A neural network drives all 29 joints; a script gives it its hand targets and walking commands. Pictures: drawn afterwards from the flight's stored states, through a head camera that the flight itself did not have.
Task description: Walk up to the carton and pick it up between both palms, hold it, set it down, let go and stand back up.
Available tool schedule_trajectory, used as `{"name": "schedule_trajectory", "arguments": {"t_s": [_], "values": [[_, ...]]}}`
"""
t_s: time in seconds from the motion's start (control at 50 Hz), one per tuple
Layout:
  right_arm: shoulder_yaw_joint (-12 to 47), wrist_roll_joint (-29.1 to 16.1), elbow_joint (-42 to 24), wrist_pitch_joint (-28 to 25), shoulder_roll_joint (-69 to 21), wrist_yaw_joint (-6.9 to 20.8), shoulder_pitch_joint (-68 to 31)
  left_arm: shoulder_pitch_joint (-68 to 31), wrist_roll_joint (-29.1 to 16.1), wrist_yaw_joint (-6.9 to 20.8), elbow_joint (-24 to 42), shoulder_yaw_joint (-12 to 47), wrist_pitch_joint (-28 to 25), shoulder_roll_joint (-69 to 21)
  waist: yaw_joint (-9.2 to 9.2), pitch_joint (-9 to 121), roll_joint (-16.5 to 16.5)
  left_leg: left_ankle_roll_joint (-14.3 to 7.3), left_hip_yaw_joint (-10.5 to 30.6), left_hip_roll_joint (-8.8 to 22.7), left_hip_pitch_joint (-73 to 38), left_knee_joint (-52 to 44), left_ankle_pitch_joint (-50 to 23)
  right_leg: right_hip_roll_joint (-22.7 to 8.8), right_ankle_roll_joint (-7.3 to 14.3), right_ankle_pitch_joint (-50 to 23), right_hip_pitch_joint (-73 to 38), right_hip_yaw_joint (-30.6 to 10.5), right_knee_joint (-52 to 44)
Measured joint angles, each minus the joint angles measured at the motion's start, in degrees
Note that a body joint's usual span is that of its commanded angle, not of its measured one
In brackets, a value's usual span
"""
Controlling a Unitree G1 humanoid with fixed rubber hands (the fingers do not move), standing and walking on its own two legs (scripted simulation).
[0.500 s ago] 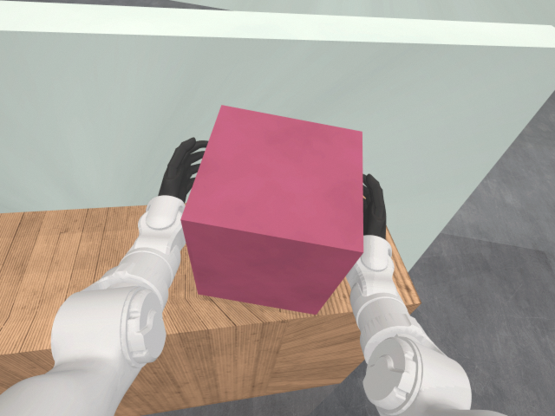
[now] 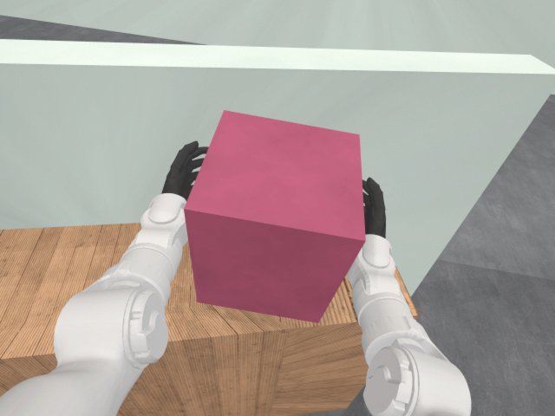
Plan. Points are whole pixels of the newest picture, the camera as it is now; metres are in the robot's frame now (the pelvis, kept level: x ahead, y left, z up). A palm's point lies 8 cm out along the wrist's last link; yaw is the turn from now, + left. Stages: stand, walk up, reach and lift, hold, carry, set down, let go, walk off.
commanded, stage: reach and lift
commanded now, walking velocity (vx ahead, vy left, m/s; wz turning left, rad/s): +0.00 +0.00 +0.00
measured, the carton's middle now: (274, 222) +0.40 -0.02 +0.08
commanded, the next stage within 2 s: hold in 1.96 s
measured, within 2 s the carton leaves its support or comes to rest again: neither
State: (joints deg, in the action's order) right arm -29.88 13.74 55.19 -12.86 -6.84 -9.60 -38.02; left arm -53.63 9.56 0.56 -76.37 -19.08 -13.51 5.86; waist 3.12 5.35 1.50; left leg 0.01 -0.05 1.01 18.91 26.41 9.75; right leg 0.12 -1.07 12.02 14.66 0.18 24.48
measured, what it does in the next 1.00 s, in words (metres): stands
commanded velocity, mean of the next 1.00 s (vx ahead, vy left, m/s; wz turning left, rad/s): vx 0.00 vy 0.00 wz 0.00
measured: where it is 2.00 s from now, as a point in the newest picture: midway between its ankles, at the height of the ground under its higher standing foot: outside the picture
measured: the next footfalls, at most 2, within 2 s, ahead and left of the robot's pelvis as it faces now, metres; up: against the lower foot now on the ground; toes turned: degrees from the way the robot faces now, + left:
none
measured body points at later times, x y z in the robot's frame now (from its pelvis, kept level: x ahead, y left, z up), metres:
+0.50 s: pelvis -0.01 -0.01 +0.00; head -0.05 +0.01 +0.45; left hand +0.41 +0.13 +0.17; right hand +0.37 -0.17 +0.14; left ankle +0.04 +0.12 -0.74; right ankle +0.01 -0.13 -0.74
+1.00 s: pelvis -0.02 -0.01 +0.00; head -0.07 +0.01 +0.45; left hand +0.39 +0.14 +0.20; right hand +0.37 -0.16 +0.16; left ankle +0.04 +0.12 -0.74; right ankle +0.01 -0.13 -0.74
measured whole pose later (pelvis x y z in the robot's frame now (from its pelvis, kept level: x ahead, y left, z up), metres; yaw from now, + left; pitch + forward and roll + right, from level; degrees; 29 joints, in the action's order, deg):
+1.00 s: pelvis -0.02 -0.01 +0.00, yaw +0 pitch -9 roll +0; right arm -13.7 -4.6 42.6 9.1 -1.5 -11.0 -39.6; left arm -47.2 10.2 -0.5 -36.5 -19.1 26.5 1.4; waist 1.9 -0.5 1.5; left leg 0.2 -0.1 1.0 6.2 23.1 8.3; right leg 0.1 -0.7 11.6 2.9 0.2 23.0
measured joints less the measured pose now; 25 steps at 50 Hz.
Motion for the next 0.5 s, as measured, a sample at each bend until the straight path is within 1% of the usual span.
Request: {"name": "schedule_trajectory", "arguments": {"t_s": [0.12, 0.22, 0.38, 0.5], "values": [[2.2, -2.3, -2.4, 3.5, 0.7, 0.0, 0.1, 0.2, 0.0, 0.1, 4.3, 0.0, 4.7, -0.8, -0.55, -1.1, 0.0, 0.0, 0.0, 0.0, -3.3, -1.1, -0.2, 0.0, 0.0, 0.0, -3.1, 0.0, -0.8], [3.6, -3.9, -4.0, 6.8, 1.1, 0.0, 0.1, 0.9, 0.0, 0.2, 8.7, 0.0, 9.7, -1.3, -0.61, -2.5, 0.0, 0.0, 0.0, 0.0, -6.3, -2.0, -0.3, 0.0, 0.0, 0.0, -6.0, 0.0, -1.4], [6.5, -7.5, -7.5, 11.8, 1.8, 0.0, 0.4, 2.7, 0.0, 0.4, 18.1, 0.0, 18.8, -2.6, -0.89, -4.6, 0.0, 0.1, 0.0, 0.0, -9.4, -2.9, -0.8, 0.0, 0.1, 0.0, -8.7, 0.0, -1.5], [8.5, -9.8, -9.8, 14.8, 2.2, 0.0, 0.4, 4.7, 0.0, 0.5, 24.8, 0.0, 24.5, -3.3, -1.15, -4.8, 0.0, 0.2, 0.0, 0.0, -10.9, -3.3, -1.0, 0.0, 0.2, 0.0, -10.0, 0.0, -1.5]]}}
